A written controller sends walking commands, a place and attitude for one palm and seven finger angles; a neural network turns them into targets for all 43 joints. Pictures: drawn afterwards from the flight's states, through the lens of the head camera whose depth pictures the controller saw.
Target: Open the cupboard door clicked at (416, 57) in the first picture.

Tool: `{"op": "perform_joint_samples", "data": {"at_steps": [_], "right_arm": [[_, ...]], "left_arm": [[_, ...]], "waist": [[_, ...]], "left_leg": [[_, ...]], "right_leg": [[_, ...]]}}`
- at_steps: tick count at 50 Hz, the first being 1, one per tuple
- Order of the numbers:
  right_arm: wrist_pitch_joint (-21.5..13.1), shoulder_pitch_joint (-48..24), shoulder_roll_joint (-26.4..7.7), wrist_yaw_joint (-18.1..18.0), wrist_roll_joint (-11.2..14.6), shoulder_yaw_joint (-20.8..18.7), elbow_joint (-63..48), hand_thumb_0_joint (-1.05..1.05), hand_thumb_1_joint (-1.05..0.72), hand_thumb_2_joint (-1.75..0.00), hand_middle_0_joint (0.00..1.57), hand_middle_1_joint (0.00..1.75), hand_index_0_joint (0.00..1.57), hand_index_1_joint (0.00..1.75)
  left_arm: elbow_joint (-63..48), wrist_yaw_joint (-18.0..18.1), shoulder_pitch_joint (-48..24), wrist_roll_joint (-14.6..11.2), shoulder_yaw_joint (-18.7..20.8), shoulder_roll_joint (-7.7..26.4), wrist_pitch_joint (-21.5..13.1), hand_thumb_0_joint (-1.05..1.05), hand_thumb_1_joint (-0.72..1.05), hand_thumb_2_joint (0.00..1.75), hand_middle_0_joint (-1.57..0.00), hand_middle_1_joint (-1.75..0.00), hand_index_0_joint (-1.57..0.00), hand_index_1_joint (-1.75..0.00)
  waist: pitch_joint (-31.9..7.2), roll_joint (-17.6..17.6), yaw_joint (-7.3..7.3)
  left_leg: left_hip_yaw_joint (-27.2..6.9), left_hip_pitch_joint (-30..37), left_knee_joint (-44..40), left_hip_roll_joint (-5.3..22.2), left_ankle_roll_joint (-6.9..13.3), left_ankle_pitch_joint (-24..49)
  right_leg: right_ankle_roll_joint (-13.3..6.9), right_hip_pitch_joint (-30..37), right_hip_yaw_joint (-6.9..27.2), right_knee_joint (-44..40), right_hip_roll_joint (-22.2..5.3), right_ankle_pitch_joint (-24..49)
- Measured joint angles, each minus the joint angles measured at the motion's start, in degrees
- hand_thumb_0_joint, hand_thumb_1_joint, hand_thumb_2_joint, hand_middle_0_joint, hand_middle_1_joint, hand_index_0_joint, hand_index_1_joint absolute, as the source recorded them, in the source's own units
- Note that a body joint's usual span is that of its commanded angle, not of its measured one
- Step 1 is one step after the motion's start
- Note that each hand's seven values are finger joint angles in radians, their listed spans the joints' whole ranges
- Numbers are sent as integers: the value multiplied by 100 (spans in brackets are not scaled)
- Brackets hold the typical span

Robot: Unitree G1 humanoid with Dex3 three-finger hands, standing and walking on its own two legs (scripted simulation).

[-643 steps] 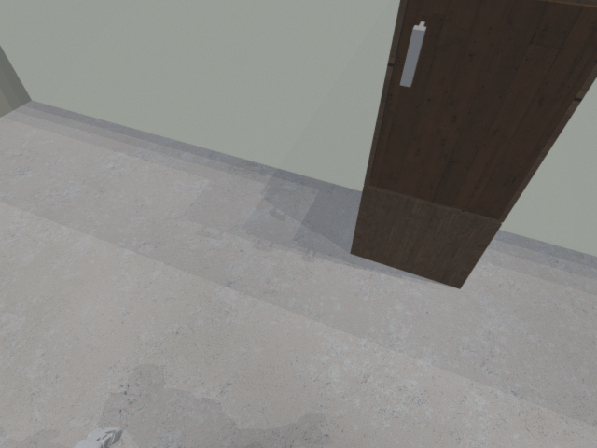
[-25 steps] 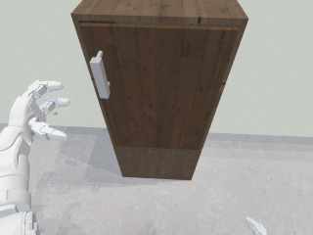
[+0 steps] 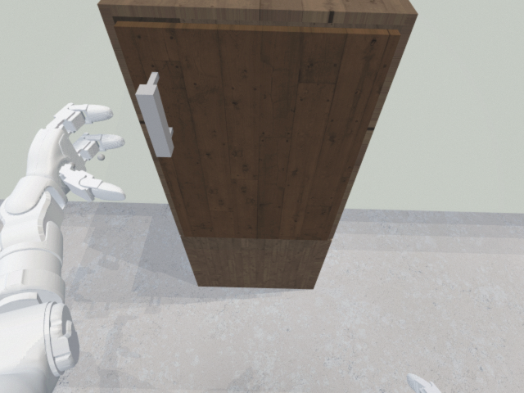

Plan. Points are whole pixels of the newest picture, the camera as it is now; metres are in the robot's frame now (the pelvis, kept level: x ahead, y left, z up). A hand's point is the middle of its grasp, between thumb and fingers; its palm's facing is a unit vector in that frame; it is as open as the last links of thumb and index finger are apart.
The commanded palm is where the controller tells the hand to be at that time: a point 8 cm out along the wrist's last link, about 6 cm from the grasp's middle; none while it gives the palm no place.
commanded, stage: move the hooked fingers beside the handle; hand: left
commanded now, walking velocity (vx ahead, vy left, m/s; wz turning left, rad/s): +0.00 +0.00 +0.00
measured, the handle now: (159, 115) +0.54 +0.19 +0.12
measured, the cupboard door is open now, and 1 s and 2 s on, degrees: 0 0 0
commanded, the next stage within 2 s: slide the fingers in behind the handle in 1.92 s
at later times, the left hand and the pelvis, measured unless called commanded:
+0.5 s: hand (125, 125) +0.49 +0.23 +0.14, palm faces -0.02 -1.00 +0.01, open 14.0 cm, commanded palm +0.47 +0.29 +0.13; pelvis +0.00 +0.00 -0.01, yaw -1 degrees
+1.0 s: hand (121, 126) +0.49 +0.23 +0.14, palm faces -0.02 -1.00 +0.03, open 14.0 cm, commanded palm +0.46 +0.29 +0.13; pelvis +0.01 +0.01 -0.01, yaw -1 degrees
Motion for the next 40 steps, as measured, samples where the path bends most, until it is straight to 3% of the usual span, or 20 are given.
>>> {"op": "perform_joint_samples", "data": {"at_steps": [10,19,25,32,40], "right_arm": [[142,134,-103,-29,-15,-15,176,1,-90,-90,21,30,20,30],[292,342,-148,5,-77,-52,208,1,-90,-90,21,30,20,30],[447,488,-155,36,-89,-37,165,1,-90,-90,21,30,20,30],[629,676,-110,103,-110,-73,39,1,-90,-90,21,30,20,30],[722,560,-61,128,-92,-80,63,1,-90,-90,21,30,20,30]], "left_arm": [[1172,-111,-968,149,-79,408,-221,-1,-51,30,-30,-120,-30,-120],[1689,-108,-1545,314,171,714,-483,-1,-50,30,-30,-120,-30,-120],[2051,-114,-1809,454,307,988,-414,-1,-50,30,-30,-120,-31,-120],[1782,-215,-1480,417,528,1153,-518,-1,-50,30,-30,-120,-33,-122],[1582,-343,-1267,183,180,754,-378,-1,-50,30,-30,-120,-31,-120]], "waist": [[41,-16,-210],[14,-50,-451],[-18,-32,-594],[-116,-33,-559],[-179,-19,-397]], "left_leg": [[-79,-415,225,31,-19,-25],[-24,-814,386,90,-23,-71],[4,-983,469,134,-16,-131],[84,-1019,466,178,-6,-186],[-2,-928,519,126,31,-260]], "right_leg": [[-26,-359,-75,155,24,-12],[-32,-779,-16,293,74,-16],[-24,-941,16,319,117,-27],[-10,-997,100,280,162,-25],[29,-831,18,258,114,-95]]}}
